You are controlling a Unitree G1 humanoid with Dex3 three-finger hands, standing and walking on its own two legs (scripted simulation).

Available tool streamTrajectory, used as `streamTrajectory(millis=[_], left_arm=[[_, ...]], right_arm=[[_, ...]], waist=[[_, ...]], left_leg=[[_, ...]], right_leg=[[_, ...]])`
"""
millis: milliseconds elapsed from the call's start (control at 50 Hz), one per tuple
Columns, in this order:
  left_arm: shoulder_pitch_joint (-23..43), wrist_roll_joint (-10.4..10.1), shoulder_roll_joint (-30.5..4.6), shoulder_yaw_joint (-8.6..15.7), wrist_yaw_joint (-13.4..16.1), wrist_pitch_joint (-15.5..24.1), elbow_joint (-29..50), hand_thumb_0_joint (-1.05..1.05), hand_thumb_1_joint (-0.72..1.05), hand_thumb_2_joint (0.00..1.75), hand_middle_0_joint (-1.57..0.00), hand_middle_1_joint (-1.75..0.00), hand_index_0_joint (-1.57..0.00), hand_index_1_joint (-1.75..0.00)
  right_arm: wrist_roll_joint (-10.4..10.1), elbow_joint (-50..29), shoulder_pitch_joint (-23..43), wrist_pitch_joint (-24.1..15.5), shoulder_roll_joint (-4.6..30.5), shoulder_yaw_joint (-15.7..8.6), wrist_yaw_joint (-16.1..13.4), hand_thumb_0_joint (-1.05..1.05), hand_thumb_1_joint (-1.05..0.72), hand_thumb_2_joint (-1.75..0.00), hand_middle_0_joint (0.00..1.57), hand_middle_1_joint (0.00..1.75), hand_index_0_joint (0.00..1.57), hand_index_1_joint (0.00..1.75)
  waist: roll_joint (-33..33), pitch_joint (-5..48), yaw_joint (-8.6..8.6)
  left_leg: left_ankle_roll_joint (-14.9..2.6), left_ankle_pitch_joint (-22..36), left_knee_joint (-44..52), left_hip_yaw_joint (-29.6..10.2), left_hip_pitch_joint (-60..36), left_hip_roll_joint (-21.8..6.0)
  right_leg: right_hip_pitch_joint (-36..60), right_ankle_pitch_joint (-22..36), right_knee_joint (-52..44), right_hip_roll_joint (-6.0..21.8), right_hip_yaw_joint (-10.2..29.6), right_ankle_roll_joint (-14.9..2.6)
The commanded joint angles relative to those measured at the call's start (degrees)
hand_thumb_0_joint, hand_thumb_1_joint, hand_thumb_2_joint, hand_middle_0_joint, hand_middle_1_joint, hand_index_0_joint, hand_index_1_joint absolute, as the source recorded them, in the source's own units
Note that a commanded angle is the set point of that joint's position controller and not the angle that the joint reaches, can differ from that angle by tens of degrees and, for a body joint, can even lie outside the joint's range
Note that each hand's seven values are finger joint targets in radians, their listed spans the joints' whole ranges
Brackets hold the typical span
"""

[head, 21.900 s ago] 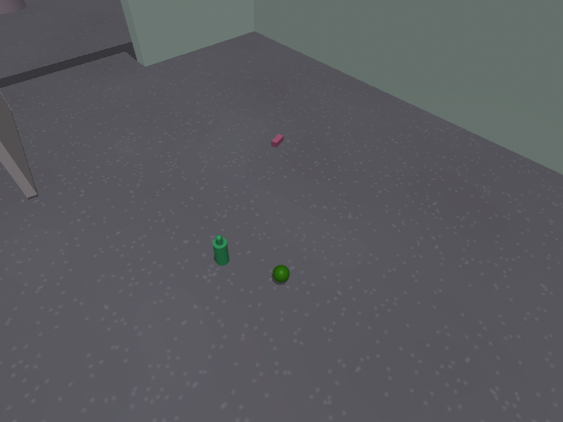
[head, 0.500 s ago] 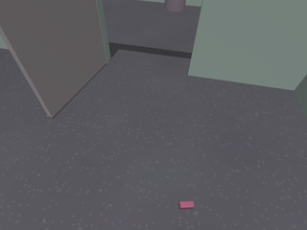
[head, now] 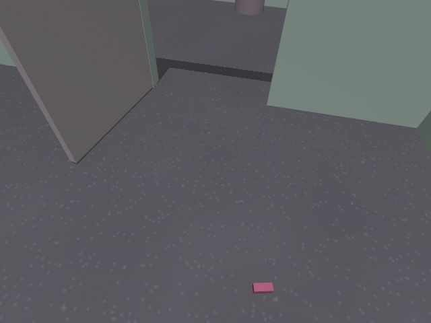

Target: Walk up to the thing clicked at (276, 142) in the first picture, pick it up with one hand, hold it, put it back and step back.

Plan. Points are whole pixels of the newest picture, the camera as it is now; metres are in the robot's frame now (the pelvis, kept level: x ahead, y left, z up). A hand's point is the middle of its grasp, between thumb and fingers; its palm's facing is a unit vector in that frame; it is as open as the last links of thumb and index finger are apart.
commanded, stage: stand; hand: right
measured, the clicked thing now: (262, 288) +0.41 -0.23 -0.77
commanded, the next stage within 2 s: none
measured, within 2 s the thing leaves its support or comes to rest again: neither
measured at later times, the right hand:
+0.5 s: hand out of the picture +0.07 -0.25 -0.16, palm faces -0.03 +0.94 -0.33, open 7.4 cm
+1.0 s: hand out of the picture +0.07 -0.25 -0.16, palm faces -0.03 +0.94 -0.34, open 7.4 cm
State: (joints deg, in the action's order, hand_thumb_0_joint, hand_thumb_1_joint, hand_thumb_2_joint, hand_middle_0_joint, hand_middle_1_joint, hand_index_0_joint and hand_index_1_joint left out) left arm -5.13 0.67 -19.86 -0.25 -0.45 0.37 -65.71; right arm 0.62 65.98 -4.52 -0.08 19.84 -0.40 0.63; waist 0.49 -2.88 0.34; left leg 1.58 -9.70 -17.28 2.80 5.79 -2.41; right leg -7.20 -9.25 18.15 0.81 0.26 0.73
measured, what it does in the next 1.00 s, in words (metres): stands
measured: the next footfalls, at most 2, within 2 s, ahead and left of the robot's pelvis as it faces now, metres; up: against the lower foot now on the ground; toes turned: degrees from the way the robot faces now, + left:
none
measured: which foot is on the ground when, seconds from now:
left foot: down 0.00-1.00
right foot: down 0.00-1.00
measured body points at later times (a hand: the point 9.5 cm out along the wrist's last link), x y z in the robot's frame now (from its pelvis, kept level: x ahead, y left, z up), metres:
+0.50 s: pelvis +0.00 +0.00 +0.00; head +0.00 +0.01 +0.45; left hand +0.07 +0.30 -0.13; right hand +0.07 -0.30 -0.13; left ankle +0.00 +0.13 -0.75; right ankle +0.01 -0.13 -0.75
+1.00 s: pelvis +0.00 +0.01 +0.00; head +0.01 +0.01 +0.45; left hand +0.06 +0.31 -0.14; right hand +0.07 -0.29 -0.13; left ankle +0.00 +0.13 -0.75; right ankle +0.01 -0.13 -0.75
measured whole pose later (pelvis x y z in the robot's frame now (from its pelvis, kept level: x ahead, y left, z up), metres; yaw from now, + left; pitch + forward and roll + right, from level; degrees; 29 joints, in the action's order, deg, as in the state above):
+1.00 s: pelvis +0.00 +0.01 +0.00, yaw +0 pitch -2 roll +0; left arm -6.7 0.8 -20.1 -0.3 -0.6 0.2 -65.3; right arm 0.6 65.0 -6.9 -0.3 20.0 0.0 0.7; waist 0.5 -2.6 0.2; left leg 0.9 -9.8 -17.7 2.9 6.0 -1.7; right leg -7.3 -9.2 18.3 1.5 0.4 1.3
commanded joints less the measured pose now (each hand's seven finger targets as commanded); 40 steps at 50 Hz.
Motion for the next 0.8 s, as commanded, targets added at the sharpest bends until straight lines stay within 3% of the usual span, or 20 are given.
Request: streamTrajectory(millis=[0, 60, 260, 340, 420, 640, 780], left_arm=[[2.65, -0.14, -12.71, 2.23, 0.83, 1.37, 3.45, 0.00, 0.90, 0.90, -0.20, -0.30, -0.20, -0.30], [2.49, -0.11, -12.51, 2.19, 0.72, 1.42, 3.43, 0.00, 0.90, 0.90, -0.20, -0.30, -0.20, -0.30], [2.20, -0.13, -12.30, 2.07, 0.66, 1.19, 3.60, 0.00, 0.90, 0.90, -0.20, -0.30, -0.20, -0.30], [1.62, -0.06, -12.57, 2.12, 0.69, 1.22, 3.59, 0.00, 0.90, 0.90, -0.20, -0.30, -0.20, -0.30], [2.24, -0.11, -12.21, 1.99, 0.74, 1.23, 3.67, 0.00, 0.90, 0.90, -0.20, -0.30, -0.20, -0.30], [1.68, -0.05, -12.81, 2.14, 0.78, 1.33, 3.71, 0.00, 0.90, 0.90, -0.20, -0.30, -0.20, -0.30], [1.28, -0.09, -12.53, 2.11, 0.58, 1.13, 3.72, 0.00, 0.90, 0.90, -0.20, -0.30, -0.20, -0.30]], right_arm=[[-0.06, -3.57, 1.90, -1.44, 11.90, -2.05, -0.90, 0.00, -0.90, -0.90, 0.20, 0.30, 0.20, 0.30], [-0.13, -3.64, 1.70, -1.53, 12.20, -1.98, -0.98, 0.00, -0.90, -0.90, 0.20, 0.30, 0.20, 0.30], [0.00, -3.93, 1.01, -1.61, 12.45, -1.88, -0.98, 0.00, -0.90, -0.90, 0.20, 0.30, 0.20, 0.30], [-0.01, -4.11, 0.99, -1.71, 12.51, -1.91, -0.98, 0.00, -0.90, -0.90, 0.20, 0.30, 0.20, 0.30], [0.02, -3.92, 0.30, -1.52, 12.80, -1.97, -0.94, 0.00, -0.90, -0.90, 0.20, 0.30, 0.20, 0.30], [0.08, -4.40, -0.07, -1.60, 12.40, -1.85, -0.93, 0.00, -0.90, -0.90, 0.20, 0.30, 0.20, 0.30], [0.05, -4.05, -0.14, -1.54, 12.60, -1.86, -0.88, 0.00, -0.90, -0.90, 0.20, 0.30, 0.20, 0.30]], waist=[[-0.39, 4.83, -0.35], [-1.02, 5.55, -0.34], [-1.08, 3.75, -0.24], [-0.50, 4.80, 0.01], [-0.26, 3.77, -0.41], [-0.23, 4.24, -0.58], [-1.26, 2.62, -0.46]], left_leg=[[-1.97, 5.45, 2.61, -4.72, -1.50, -6.18], [-1.98, 5.97, 2.10, -4.57, -1.83, -6.27], [-1.91, 2.49, 2.95, -4.77, 0.31, -5.97], [-2.07, 5.05, 2.82, -5.26, -1.12, -6.37], [-2.02, 2.88, 2.48, -4.84, 0.00, -5.95], [-2.19, 5.34, 2.50, -5.14, -0.66, -6.11], [-2.19, -0.27, 3.27, -5.09, 0.79, -5.83]], right_leg=[[0.13, 8.08, -2.62, 6.56, 4.97, -1.17], [0.92, 9.38, -2.40, 7.04, 5.29, -1.39], [0.42, 5.72, -2.79, 6.64, 5.22, -1.25], [0.26, 6.91, -2.46, 6.81, 5.00, -1.51], [0.09, 5.32, -2.98, 6.67, 5.21, -1.11], [0.53, 7.19, -2.49, 6.94, 4.90, -1.45], [-0.25, 2.75, -3.20, 6.67, 5.28, -1.38]])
